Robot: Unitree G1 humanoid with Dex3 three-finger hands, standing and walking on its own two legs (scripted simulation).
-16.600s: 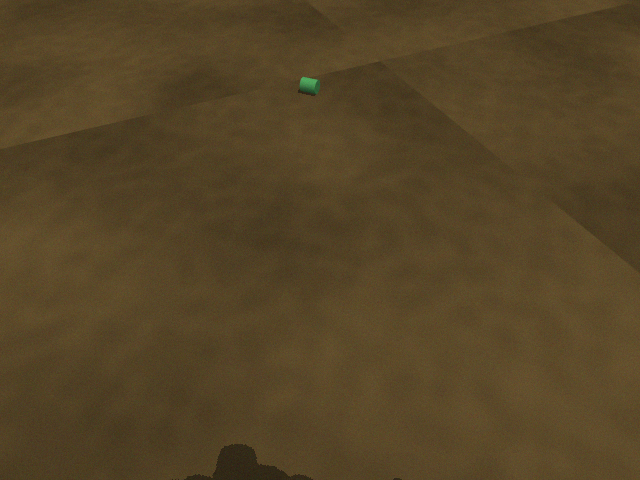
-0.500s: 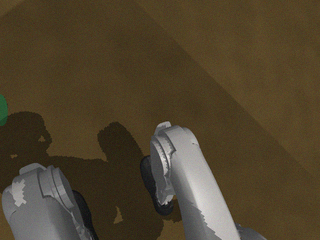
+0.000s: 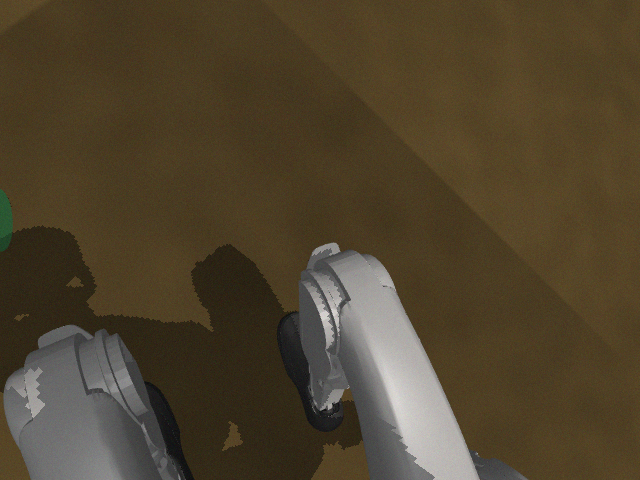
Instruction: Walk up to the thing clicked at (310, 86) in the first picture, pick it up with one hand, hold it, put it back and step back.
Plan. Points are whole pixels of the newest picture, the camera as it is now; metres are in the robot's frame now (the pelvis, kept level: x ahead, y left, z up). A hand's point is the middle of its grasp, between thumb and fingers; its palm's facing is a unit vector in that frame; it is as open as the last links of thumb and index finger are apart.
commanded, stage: rise first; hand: left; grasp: from above
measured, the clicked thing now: out of the picture +0.48 +0.33 -0.29
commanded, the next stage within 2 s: none
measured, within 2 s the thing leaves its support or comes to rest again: neither
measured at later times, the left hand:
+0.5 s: hand out of the picture +0.45 +0.35 -0.18, palm faces +0.05 -0.45 -0.89, open 14.2 cm
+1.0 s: hand out of the picture +0.45 +0.35 -0.18, palm faces +0.06 -0.45 -0.89, open 14.2 cm
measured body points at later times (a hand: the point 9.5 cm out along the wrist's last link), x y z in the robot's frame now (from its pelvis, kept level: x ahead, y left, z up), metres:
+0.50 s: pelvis +0.00 +0.00 +0.00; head +0.28 +0.08 +0.34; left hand +0.45 +0.37 -0.13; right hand +0.00 -0.26 -0.07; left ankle +0.07 +0.13 -0.30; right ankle +0.12 -0.12 -0.30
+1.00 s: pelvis +0.00 +0.00 +0.00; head +0.28 +0.08 +0.34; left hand +0.45 +0.37 -0.13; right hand +0.00 -0.26 -0.07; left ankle +0.07 +0.13 -0.30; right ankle +0.12 -0.12 -0.30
